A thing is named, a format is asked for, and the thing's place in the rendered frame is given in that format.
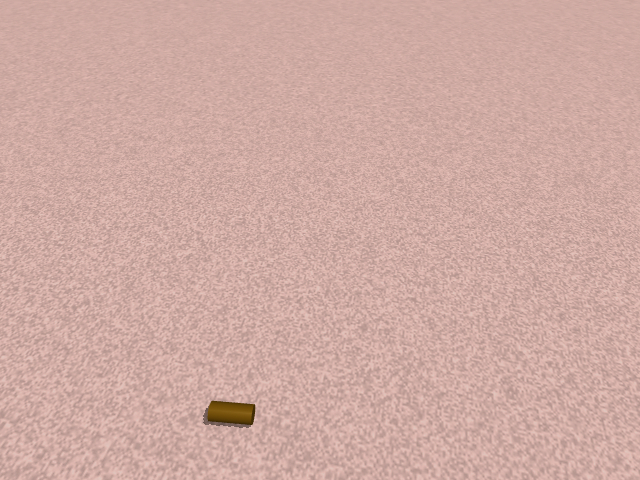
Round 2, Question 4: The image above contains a can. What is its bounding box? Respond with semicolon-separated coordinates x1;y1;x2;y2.
208;401;255;425

